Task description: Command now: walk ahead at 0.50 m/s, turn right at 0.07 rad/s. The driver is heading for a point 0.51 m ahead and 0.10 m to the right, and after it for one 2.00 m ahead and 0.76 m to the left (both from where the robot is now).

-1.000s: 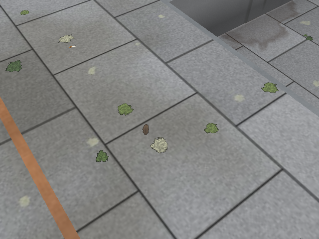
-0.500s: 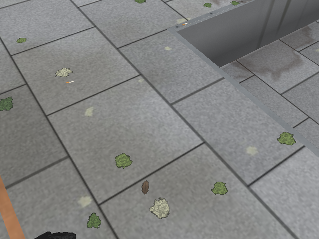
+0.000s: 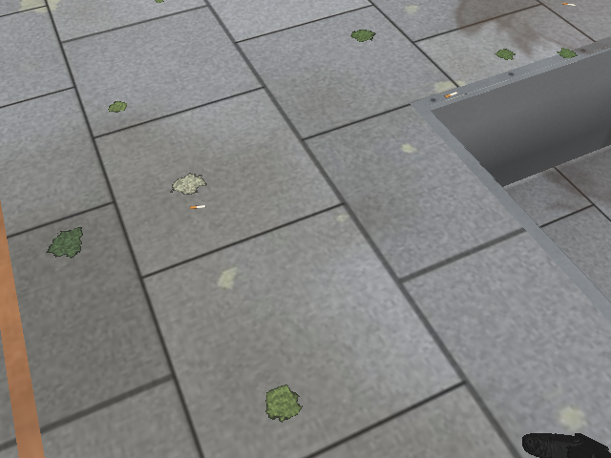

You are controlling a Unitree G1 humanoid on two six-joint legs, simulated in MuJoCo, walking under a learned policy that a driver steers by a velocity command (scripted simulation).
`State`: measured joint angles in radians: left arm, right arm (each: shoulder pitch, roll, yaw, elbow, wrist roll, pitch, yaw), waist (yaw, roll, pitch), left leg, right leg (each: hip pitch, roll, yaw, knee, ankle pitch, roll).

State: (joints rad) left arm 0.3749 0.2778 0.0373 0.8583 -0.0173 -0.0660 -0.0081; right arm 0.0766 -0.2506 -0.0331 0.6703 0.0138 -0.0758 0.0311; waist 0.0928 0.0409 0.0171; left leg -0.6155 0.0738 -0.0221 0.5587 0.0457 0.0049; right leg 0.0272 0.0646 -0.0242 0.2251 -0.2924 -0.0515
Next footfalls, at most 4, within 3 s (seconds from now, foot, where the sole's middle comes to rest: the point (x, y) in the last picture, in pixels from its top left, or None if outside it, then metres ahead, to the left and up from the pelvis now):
0.08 left None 0.23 0.13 -0.78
0.62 right None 0.46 -0.18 -0.78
1.16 left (365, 332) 0.77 -0.02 -0.78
1.64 right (452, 325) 0.81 -0.23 -0.78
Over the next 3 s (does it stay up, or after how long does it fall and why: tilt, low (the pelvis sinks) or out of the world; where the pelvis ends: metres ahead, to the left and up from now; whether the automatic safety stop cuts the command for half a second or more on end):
stays up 0.76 -0.05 -0.01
